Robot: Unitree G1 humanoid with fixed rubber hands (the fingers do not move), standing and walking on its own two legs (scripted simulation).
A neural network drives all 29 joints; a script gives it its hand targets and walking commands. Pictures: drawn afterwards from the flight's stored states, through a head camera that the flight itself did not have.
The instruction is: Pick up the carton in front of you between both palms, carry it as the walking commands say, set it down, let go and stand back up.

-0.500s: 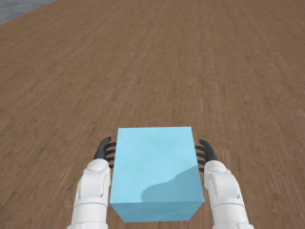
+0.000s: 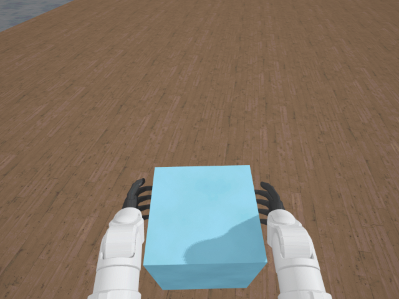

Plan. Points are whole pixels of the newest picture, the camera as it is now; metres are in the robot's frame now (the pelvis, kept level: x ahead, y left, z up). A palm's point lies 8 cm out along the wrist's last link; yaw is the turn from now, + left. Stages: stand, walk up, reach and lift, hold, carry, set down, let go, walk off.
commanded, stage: carry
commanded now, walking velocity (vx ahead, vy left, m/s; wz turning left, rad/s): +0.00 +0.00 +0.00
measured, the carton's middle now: (203, 231) +0.30 +0.00 -0.05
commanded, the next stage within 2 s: hold in 0.22 s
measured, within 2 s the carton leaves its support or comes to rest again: neither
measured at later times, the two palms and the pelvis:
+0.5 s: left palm (105, 239) +0.24 +0.19 +0.04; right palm (256, 213) +0.29 -0.11 +0.04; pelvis -0.01 -0.01 +0.01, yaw +10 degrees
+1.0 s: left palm (128, 229) +0.28 +0.17 -0.01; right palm (255, 209) +0.34 -0.12 -0.02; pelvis -0.03 -0.06 -0.02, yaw +12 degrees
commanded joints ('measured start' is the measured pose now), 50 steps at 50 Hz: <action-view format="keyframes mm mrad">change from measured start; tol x8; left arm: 1 -429 -947 -565 -45 -270 -30 -264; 11 -429 -946 -566 -47 -270 -30 -263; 15 -300 -936 -480 -12 -195 -72 -233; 30 -539 -976 -506 64 -243 -53 -310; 40 -856 -871 -134 414 -32 -170 -352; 50 -761 -694 100 531 134 -371 -260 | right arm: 1 -530 927 562 -127 288 -71 264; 11 -529 927 562 -127 288 -71 264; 12 -420 935 531 -146 270 -66 273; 16 -493 882 559 -210 270 -90 288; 32 -643 986 447 29 213 -87 301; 40 -883 995 193 354 95 -166 285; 45 -867 809 -37 447 -54 -250 224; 50 -813 704 -67 443 -107 -393 207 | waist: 1 0 3 -269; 13 14 89 -215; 43 15 2 14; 50 0 4 -115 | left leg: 1 35 124 -119 -104 190 -3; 11 32 124 -121 -105 195 1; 12 71 -77 -324 -174 487 1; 14 265 -73 -335 -139 654 -2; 18 370 -94 -313 -177 472 -17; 35 57 -113 -275 -163 -84 12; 42 -99 -130 -268 -34 -115 23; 50 -319 -160 -256 108 51 0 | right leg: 1 149 -82 96 -42 152 -6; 11 147 -82 94 -40 146 -2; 12 380 209 236 -64 280 -41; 14 279 191 266 -83 342 -26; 40 208 136 299 -115 -337 -17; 50 -21 185 263 112 -4 -8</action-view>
